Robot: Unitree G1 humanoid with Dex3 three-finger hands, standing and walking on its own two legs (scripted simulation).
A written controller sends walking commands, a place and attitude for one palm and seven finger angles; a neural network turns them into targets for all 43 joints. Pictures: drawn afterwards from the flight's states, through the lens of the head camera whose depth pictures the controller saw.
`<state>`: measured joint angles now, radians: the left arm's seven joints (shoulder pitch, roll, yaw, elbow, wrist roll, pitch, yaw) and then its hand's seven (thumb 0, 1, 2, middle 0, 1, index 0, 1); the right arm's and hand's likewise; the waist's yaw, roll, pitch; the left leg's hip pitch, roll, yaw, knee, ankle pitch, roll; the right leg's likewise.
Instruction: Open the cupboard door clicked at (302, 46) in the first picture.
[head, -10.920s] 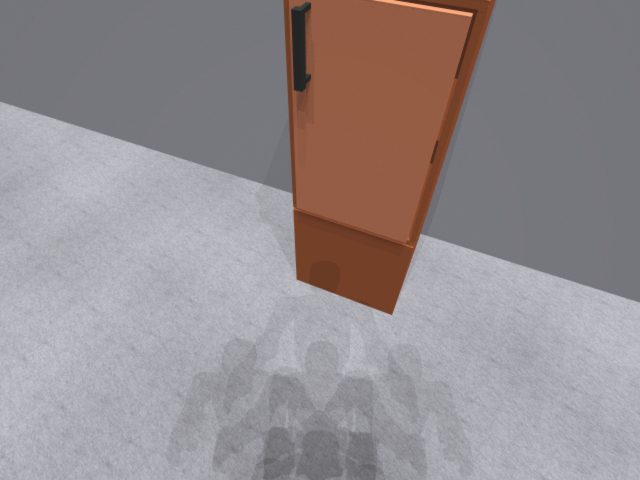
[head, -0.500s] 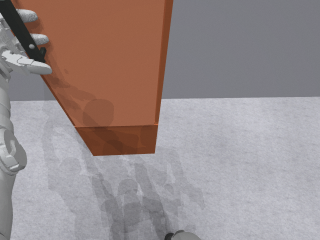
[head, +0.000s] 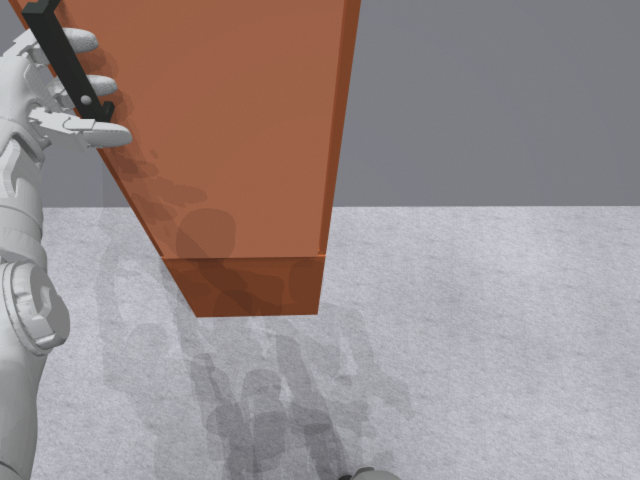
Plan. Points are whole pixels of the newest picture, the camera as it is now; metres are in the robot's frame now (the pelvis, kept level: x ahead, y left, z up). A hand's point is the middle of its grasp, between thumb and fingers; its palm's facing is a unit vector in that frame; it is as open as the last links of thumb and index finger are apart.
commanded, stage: close the thumb around the handle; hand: left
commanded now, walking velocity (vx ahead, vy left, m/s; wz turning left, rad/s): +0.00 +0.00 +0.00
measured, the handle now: (79, 69) +0.57 +0.24 +0.17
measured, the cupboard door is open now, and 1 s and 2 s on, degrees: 0 6 54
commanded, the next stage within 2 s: pull the door open along its arc in 0.52 s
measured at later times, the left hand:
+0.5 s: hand (86, 100) +0.52 +0.22 +0.17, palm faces -0.05 -1.00 +0.00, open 5.5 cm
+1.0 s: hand (83, 123) +0.48 +0.21 +0.17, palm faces -0.08 -1.00 +0.01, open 5.8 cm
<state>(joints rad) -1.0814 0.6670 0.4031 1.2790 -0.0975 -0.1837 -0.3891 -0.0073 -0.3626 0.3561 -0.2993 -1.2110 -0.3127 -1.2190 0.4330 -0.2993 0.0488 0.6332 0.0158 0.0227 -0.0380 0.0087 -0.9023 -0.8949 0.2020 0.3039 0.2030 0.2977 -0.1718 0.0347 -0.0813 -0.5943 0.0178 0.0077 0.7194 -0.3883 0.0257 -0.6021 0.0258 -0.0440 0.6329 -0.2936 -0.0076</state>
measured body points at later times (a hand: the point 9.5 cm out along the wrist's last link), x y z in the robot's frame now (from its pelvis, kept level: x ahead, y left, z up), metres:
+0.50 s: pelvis +0.00 +0.00 +0.00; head +0.09 +0.01 +0.44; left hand +0.51 +0.27 +0.17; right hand -0.02 -0.27 -0.11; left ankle -0.03 +0.10 -0.72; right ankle +0.00 -0.12 -0.72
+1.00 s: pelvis +0.01 +0.00 +0.00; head +0.07 -0.01 +0.45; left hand +0.48 +0.27 +0.17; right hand +0.02 -0.27 -0.11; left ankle -0.03 +0.10 -0.72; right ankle +0.00 -0.12 -0.72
